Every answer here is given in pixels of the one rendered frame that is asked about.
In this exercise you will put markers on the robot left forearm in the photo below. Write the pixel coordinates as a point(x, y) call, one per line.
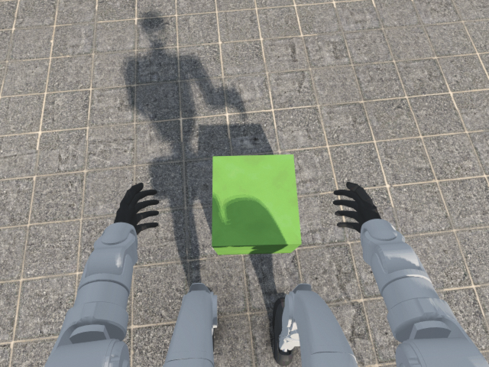
point(99, 311)

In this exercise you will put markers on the robot right hand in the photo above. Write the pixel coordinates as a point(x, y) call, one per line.
point(362, 203)

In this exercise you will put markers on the robot left hand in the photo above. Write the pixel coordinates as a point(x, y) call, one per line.
point(129, 207)

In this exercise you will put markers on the robot right shin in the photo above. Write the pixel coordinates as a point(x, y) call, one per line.
point(288, 339)

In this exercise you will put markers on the robot left thigh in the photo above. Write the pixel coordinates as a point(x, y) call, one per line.
point(191, 342)

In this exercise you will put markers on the robot right upper arm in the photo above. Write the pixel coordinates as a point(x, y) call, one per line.
point(438, 352)

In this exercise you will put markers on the robot right forearm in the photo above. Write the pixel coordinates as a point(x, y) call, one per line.
point(415, 310)

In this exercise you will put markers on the carton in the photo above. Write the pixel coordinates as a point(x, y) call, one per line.
point(254, 205)

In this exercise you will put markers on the robot left upper arm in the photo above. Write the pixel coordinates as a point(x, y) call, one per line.
point(101, 353)

